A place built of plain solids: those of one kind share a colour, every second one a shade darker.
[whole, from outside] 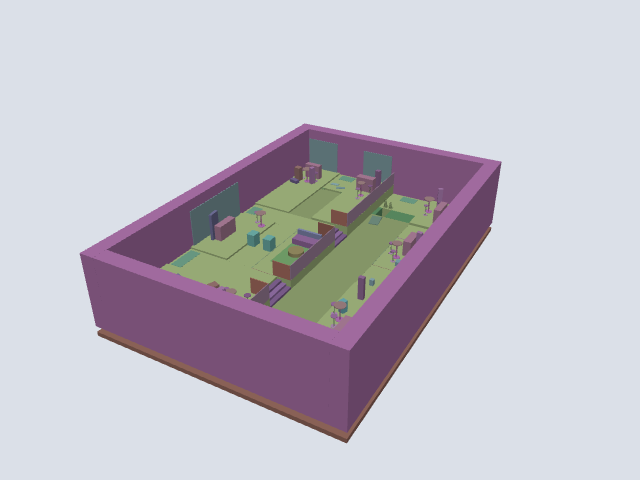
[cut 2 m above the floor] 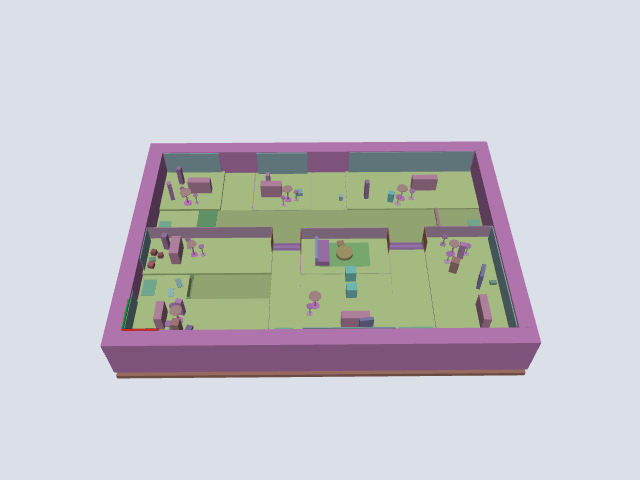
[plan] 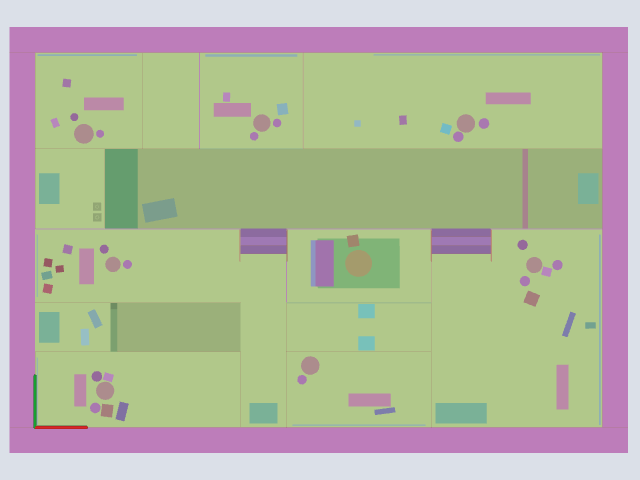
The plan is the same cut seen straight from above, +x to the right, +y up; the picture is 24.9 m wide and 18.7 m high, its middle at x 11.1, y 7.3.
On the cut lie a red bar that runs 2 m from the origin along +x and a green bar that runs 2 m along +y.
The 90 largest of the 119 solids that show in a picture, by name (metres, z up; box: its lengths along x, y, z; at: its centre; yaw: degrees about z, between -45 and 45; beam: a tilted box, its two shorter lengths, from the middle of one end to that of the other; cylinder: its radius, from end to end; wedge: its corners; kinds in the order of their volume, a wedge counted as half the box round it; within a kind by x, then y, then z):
{
 "wall_1": {"box": [1.0, 14.6, 5.0], "at": [-0.5, 7.3, 1.5]},
 "wall_2": {"box": [24.1, 1.0, 5.0], "at": [11.05, -0.5, 1.5]},
 "wall_3": {"box": [24.1, 1.0, 5.0], "at": [11.05, 15.1, 1.5]},
 "wall_4": {"box": [1.0, 14.6, 5.0], "at": [22.6, 7.3, 1.5]},
 "floor_1": {"box": [2.72, 3.1, 1.0], "at": [1.36, 9.3, -0.5]},
 "floor_2": {"box": [2.94, 1.9, 1.0], "at": [1.47, 3.9, 0.12]},
 "floor_3": {"box": [4.2, 3.75, 1.18], "at": [2.1, 12.72, -0.41]},
 "floor_4": {"box": [8.0, 2.95, 1.12], "at": [4.0, 1.48, 0.18]},
 "floor_5": {"box": [8.0, 2.9, 1.16], "at": [4.0, 6.3, 0.2]},
 "floor_6": {"box": [2.2, 3.75, 1.0], "at": [5.3, 12.72, -0.5]},
 "floor_7": {"box": [4.8, 1.9, 1.0], "at": [5.6, 3.9, 0.12]},
 "floor_8": {"box": [4.05, 3.75, 1.01], "at": [8.43, 12.72, -0.5]},
 "floor_9": {"box": [1.8, 6.76, 1.0], "at": [8.9, 3.38, 0.12]},
 "floor_10": {"box": [2.5, 3.75, 1.0], "at": [11.7, 12.72, -0.5]},
 "floor_11": {"box": [5.65, 2.95, 1.12], "at": [12.62, 1.48, 0.18]},
 "floor_12": {"box": [5.65, 1.9, 1.0], "at": [12.62, 3.9, 0.12]},
 "floor_13": {"box": [5.65, 2.9, 1.01], "at": [12.62, 6.3, 0.12]},
 "floor_14": {"box": [18.1, 3.1, 1.0], "at": [13.05, 9.3, -0.5]},
 "floor_15": {"box": [2.3, 6.76, 1.0], "at": [16.6, 3.38, 0.12]},
 "floor_16": {"box": [9.15, 3.75, 1.1], "at": [17.52, 12.72, -0.45]},
 "floor_17": {"box": [4.35, 7.75, 1.1], "at": [19.93, 3.88, 0.17]},
 "floor_base_1": {"box": [22.1, 7.65, 0.3], "at": [11.05, 3.83, -0.95]},
 "floor_base_2": {"box": [24.1, 16.6, 0.3], "at": [11.05, 7.3, -1.57]},
 "counter_1": {"box": [0.46, 1.25, 1.1], "at": [1.76, 1.44, 1.29]},
 "counter_2": {"box": [0.58, 1.4, 1.11], "at": [2.01, 6.27, 1.33]},
 "counter_3": {"box": [1.55, 0.5, 1.08], "at": [2.68, 12.6, 0.72]},
 "counter_4": {"box": [1.45, 0.54, 1.09], "at": [7.68, 12.37, 0.55]},
 "counter_5": {"box": [1.65, 0.51, 1.06], "at": [13.04, 1.07, 1.27]},
 "counter_6": {"box": [1.75, 0.46, 1.11], "at": [18.43, 12.81, 0.66]},
 "counter_7": {"box": [0.47, 1.75, 1.03], "at": [20.55, 1.57, 1.24]},
 "back_1": {"box": [0.04, 2.63, 2.5], "at": [0.08, 1.41, 1.99]},
 "back_2": {"box": [0.05, 2.44, 2.35], "at": [0.09, 6.3, 1.96]},
 "back_3": {"box": [3.88, 0.07, 2.55], "at": [2.03, 14.51, 1.46]},
 "back_4": {"box": [3.59, 0.1, 2.55], "at": [8.43, 14.49, 1.28]},
 "back_5": {"box": [5.19, 0.05, 2.55], "at": [12.62, 0.09, 2.02]},
 "back_6": {"box": [8.83, 0.05, 2.55], "at": [17.59, 14.52, 1.38]},
 "back_7": {"box": [0.07, 7.43, 2.4], "at": [22.0, 3.81, 1.92]},
 "floor_hatch_1": {"box": [1.28, 0.31, 1.0], "at": [3.36, 7.91, -0.5]},
 "floor_hatch_2": {"box": [1.28, 0.74, 0.55], "at": [3.36, 8.43, -1.12]},
 "floor_hatch_3": {"box": [1.28, 2.05, 1.0], "at": [3.36, 9.82, -0.5]},
 "step_tread_1": {"box": [1.8, 0.33, 0.84], "at": [8.9, 6.92, 0.04]},
 "step_tread_2": {"box": [1.8, 0.33, 0.69], "at": [8.9, 7.25, -0.04]},
 "step_tread_3": {"box": [1.8, 0.33, 0.54], "at": [8.9, 7.58, -0.11]},
 "step_tread_4": {"box": [2.3, 0.33, 0.84], "at": [16.6, 6.92, 0.04]},
 "step_tread_5": {"box": [2.3, 0.33, 0.69], "at": [16.6, 7.25, -0.04]},
 "step_tread_6": {"box": [2.3, 0.33, 0.54], "at": [16.6, 7.58, -0.11]},
 "brochure_stand_1": {"box": [0.26, 0.35, 1.52], "at": [0.78, 11.87, 0.94], "yaw": 22.1},
 "brochure_stand_2": {"box": [0.32, 0.32, 1.45], "at": [1.24, 13.41, 0.91], "yaw": -6.4},
 "brochure_stand_3": {"box": [0.35, 0.34, 1.51], "at": [1.27, 6.93, 1.53], "yaw": -12.4},
 "brochure_stand_4": {"box": [0.37, 0.3, 1.34], "at": [2.85, 1.95, 1.41], "yaw": -16.1},
 "brochure_stand_5": {"box": [0.28, 0.36, 1.5], "at": [7.46, 12.87, 0.76], "yaw": -2.3},
 "brochure_stand_6": {"box": [0.29, 0.36, 1.53], "at": [14.33, 11.97, 0.86], "yaw": 3.8},
 "brochure_stand_7": {"box": [0.37, 0.34, 1.46], "at": [19.93, 6.06, 1.45], "yaw": -14.2},
 "roll_1": {"box": [0.81, 0.21, 1.88], "at": [13.63, 0.63, 1.68], "yaw": 7.5},
 "roll_2": {"box": [0.23, 0.99, 1.99], "at": [20.8, 4.01, 1.72], "yaw": -19.5},
 "rail_rim_1": {"box": [8.0, 0.04, 1.05], "at": [4.0, 7.73, 1.3]},
 "rail_rim_2": {"box": [5.65, 0.04, 1.05], "at": [12.62, 7.73, 1.15]},
 "rail_rim_3": {"box": [4.35, 0.04, 1.05], "at": [19.93, 7.73, 1.25]},
 "sofa_seat_1": {"box": [0.89, 1.8, 0.4], "at": [11.19, 6.39, 0.84]},
 "neck_1": {"box": [0.65, 0.56, 0.85], "at": [12.91, 3.27, 1.04]},
 "neck_2": {"box": [0.65, 0.56, 0.85], "at": [12.91, 4.53, 1.04]},
 "display_cube_1": {"box": [0.45, 0.49, 1.08], "at": [2.81, 0.65, 1.28], "yaw": -7.0},
 "display_cube_2": {"box": [0.51, 0.49, 1.02], "at": [19.35, 5.01, 1.23], "yaw": -21.5},
 "low_rug_1": {"box": [3.2, 1.94, 0.06], "at": [12.61, 6.39, 0.61], "yaw": 0.1},
 "floor_gap_1": {"box": [0.26, 1.9, 0.75], "at": [3.07, 3.9, -0.41]},
 "low_mat_1": {"box": [0.8, 1.2, 0.06], "at": [0.55, 3.9, 0.6]},
 "low_mat_2": {"box": [0.8, 1.2, 0.06], "at": [0.55, 9.3, -0.02]},
 "low_mat_3": {"box": [1.1, 0.8, 0.06], "at": [8.9, 0.55, 0.6]},
 "low_mat_4": {"box": [2.0, 0.8, 0.06], "at": [16.6, 0.55, 0.6]},
 "low_mat_5": {"box": [0.8, 1.2, 0.06], "at": [21.55, 9.3, -0.02]},
 "low_1": {"cylinder": 0.53, "from": [12.61, 6.39, 0.64], "to": [12.61, 6.39, 0.91]},
 "rail_1": {"box": [0.04, 1.25, 1.05], "at": [7.98, 7.08, 1.3]},
 "rail_2": {"box": [0.04, 1.25, 1.05], "at": [9.82, 7.08, 1.15]},
 "rail_3": {"box": [0.04, 1.25, 1.05], "at": [15.43, 7.08, 1.15]},
 "rail_4": {"box": [0.04, 1.25, 1.05], "at": [17.77, 7.08, 1.25]},
 "step_hump_1": {"box": [0.22, 3.1, 0.2], "at": [19.1, 9.3, 0.05]},
 "sofa_back_1": {"box": [0.18, 1.8, 0.36], "at": [10.83, 6.39, 1.22]},
 "bin_1": {"box": [0.39, 0.37, 0.77], "at": [16.01, 11.63, 0.48], "yaw": -16.9},
 "bucket_1": {"box": [0.35, 0.35, 0.31], "at": [0.5, 5.4, 0.94], "yaw": -11.5},
 "bucket_2": {"box": [0.32, 0.32, 0.31], "at": [0.51, 6.41, 0.94], "yaw": -9.3},
 "bucket_3": {"box": [0.32, 0.27, 0.3], "at": [0.96, 6.17, 0.93], "yaw": 6.8},
 "inway_hatchcover_1": {"box": [1.28, 0.74, 0.1], "at": [4.86, 8.45, 0.0], "yaw": 10.9},
 "sack_1": {"box": [0.36, 0.71, 0.24], "at": [3.39, 0.62, 0.86], "yaw": -14.0},
 "carton_1": {"box": [0.41, 0.44, 0.29], "at": [9.64, 12.4, 0.15], "yaw": 7.6},
 "parcel_1": {"box": [0.4, 0.3, 0.18], "at": [0.46, 5.92, 0.82], "yaw": 12.5},
 "parcel_2": {"box": [0.41, 0.25, 0.17], "at": [21.64, 3.97, 0.81], "yaw": 1.3},
 "hose_coil_1": {"box": [0.44, 0.45, 0.14], "at": [12.39, 7.26, 0.66], "yaw": 8.7},
 "edge_backpack_1": {"box": [0.26, 0.26, 0.4], "at": [12.56, 11.84, 0.2]},
 "inway_grating_1": {"box": [0.32, 0.7, 0.08], "at": [2.34, 4.23, 0.61], "yaw": 25.3},
 "top_1": {"cylinder": 0.36, "from": [16.78, 11.84, 1.08], "to": [16.78, 11.84, 1.12]}
}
